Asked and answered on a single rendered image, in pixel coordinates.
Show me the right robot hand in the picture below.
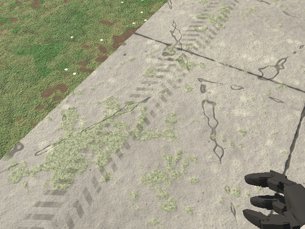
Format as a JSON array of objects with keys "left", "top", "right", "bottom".
[{"left": 242, "top": 170, "right": 305, "bottom": 229}]

